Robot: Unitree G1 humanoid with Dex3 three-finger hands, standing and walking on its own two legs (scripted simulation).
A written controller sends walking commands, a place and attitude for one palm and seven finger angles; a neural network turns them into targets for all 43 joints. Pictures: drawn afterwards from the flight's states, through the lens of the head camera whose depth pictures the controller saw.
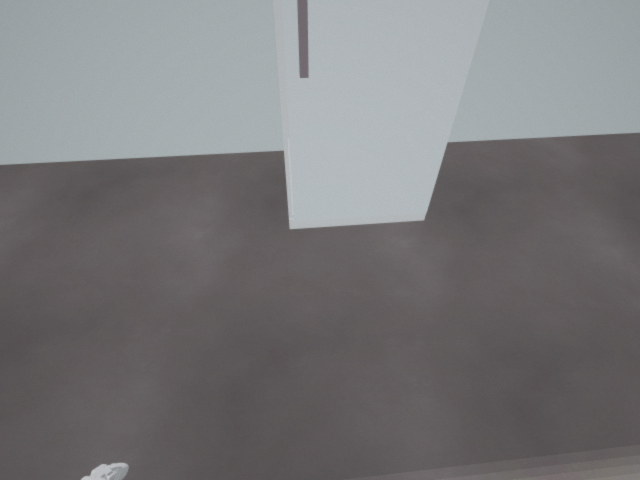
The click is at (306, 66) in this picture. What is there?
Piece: fridge door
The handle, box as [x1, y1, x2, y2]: [297, 0, 308, 77]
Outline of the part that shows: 297,0 300,77 308,77 307,0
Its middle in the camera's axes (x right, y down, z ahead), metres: -0.05 -0.61 +0.99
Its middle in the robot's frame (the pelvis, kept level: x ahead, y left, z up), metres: +1.16 +0.11 +0.15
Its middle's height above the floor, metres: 0.92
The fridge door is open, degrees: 0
